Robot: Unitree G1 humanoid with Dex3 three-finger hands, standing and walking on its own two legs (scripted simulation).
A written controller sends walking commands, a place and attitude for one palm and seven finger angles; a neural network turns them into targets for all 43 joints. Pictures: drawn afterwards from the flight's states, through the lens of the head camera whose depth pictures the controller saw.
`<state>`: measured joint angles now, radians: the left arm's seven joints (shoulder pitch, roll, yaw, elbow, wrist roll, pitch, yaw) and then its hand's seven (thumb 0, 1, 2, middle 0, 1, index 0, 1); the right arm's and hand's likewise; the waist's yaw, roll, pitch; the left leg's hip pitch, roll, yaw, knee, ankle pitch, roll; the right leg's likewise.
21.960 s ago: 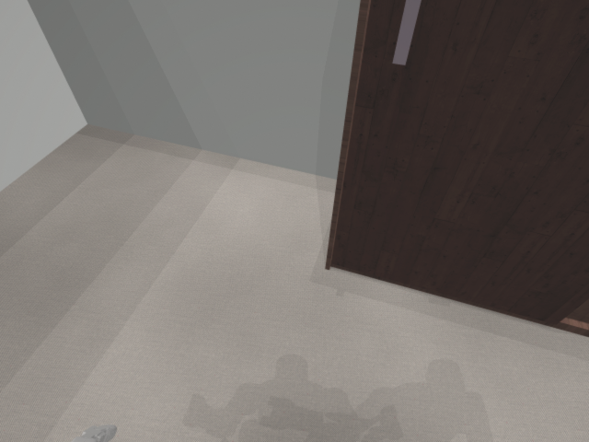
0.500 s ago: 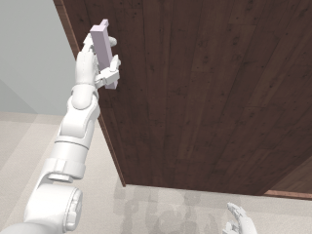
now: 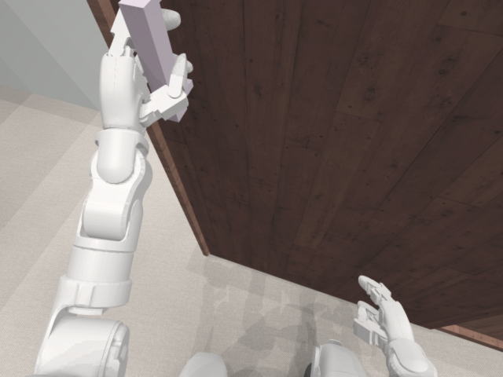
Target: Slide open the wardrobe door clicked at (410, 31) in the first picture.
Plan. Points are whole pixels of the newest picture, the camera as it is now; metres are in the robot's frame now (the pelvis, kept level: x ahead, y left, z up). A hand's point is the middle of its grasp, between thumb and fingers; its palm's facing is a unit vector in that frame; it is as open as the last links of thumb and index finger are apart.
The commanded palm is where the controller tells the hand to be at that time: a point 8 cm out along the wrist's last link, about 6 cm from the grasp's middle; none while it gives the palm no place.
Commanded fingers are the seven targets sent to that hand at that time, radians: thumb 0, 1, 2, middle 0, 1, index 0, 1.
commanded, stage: step sideways, sliding the door along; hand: left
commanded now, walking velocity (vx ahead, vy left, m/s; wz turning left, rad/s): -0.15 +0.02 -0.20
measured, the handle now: (168, 54) +0.43 +0.21 +0.22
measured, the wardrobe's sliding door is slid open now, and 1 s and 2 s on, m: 0.01 0.21 0.39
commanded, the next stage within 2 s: none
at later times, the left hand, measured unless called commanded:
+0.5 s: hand (238, 101) +0.38 +0.11 +0.21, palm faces +0.36 -0.93 -0.05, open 7.3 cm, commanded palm +0.34 +0.08 +0.20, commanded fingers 0.00 0.90 0.90 -0.45 -1.40 -0.45 -1.40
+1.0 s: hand (335, 131) +0.36 +0.00 +0.21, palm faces +0.05 -1.00 +0.02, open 7.2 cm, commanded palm +0.34 +0.00 +0.19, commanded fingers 0.00 0.90 0.90 -0.45 -1.40 -0.45 -1.40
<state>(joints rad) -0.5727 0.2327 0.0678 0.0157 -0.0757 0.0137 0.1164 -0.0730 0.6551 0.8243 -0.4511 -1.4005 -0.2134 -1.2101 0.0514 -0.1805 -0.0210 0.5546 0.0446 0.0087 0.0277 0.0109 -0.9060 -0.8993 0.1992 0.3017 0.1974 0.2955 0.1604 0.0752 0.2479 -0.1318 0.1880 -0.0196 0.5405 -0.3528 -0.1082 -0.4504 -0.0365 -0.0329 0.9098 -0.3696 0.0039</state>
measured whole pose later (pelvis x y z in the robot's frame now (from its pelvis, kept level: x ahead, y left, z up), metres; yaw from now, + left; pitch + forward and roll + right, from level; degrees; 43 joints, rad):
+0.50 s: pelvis +0.08 -0.08 +0.00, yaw -1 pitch -2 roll -3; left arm -0.16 0.14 0.10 -0.43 -0.02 -0.04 0.18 -0.07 0.62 0.78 -0.45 -1.40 -0.18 -1.17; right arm 0.13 -0.17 -0.01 0.53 0.02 -0.13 0.05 0.01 -0.91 -0.90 0.20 0.30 0.20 0.30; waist 0.17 0.06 0.25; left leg -0.10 0.18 0.11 0.52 -0.35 -0.07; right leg -0.39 -0.01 -0.10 0.88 -0.35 0.02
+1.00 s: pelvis +0.03 -0.11 +0.01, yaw -8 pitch -3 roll -4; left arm -0.16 0.14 0.01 -0.39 -0.03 -0.09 0.16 -0.02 0.67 0.76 -0.45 -1.40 -0.13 -1.22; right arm 0.08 -0.16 -0.01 0.55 0.01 -0.08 0.05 0.01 -0.91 -0.90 0.20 0.30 0.20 0.30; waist 0.08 0.01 0.22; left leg -0.24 0.19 0.11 0.54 -0.24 -0.05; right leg -0.50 0.01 -0.03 1.16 -0.46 0.03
